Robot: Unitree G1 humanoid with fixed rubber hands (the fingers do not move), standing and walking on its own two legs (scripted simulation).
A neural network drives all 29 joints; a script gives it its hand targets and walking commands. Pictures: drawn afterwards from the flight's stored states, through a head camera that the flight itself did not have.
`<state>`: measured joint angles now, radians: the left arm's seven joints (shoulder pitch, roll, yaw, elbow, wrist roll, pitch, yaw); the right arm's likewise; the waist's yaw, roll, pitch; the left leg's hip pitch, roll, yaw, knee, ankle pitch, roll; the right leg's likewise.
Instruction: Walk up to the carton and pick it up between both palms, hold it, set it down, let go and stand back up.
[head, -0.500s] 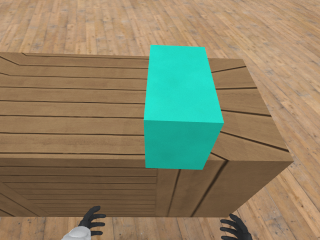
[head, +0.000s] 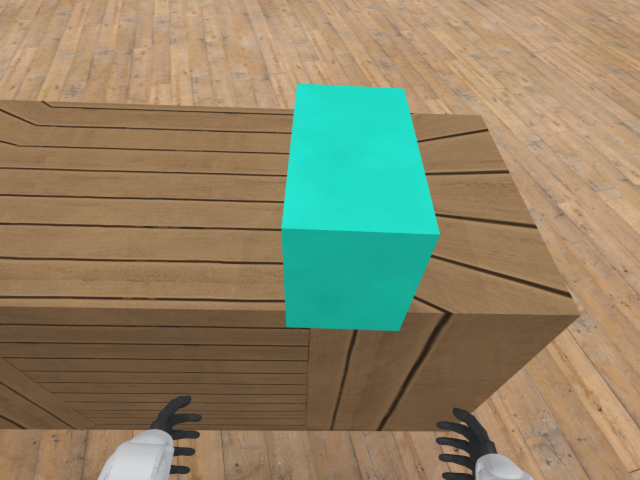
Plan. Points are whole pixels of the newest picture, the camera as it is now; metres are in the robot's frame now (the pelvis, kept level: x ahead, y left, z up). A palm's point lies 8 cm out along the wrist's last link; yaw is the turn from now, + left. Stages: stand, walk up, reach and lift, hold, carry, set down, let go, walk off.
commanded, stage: set down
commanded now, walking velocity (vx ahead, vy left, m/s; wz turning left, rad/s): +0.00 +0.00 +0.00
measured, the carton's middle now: (346, 204) +0.52 -0.03 +0.04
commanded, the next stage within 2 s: let go in 0.74 s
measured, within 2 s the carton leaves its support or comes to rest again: neither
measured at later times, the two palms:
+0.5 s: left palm out of the picture +0.13 +0.23 -0.06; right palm out of the picture +0.10 -0.22 -0.07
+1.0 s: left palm out of the picture +0.14 +0.26 -0.07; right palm out of the picture +0.12 -0.16 -0.08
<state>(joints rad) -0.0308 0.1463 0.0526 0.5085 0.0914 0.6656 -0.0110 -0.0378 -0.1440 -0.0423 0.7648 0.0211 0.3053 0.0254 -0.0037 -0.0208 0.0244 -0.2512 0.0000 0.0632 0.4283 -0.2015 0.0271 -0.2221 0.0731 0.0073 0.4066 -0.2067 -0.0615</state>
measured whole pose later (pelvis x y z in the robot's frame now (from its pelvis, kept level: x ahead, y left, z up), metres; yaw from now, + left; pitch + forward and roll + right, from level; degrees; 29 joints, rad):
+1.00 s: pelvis -0.04 +0.07 +0.00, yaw -2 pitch -10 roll -1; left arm 0.10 0.10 0.00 0.59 0.09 0.35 0.04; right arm 0.09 -0.13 -0.16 0.86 -0.08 -0.04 0.09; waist 0.02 0.01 0.00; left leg -0.04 -0.08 0.09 0.39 -0.17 0.11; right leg -0.05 0.01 0.08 0.41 -0.19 -0.04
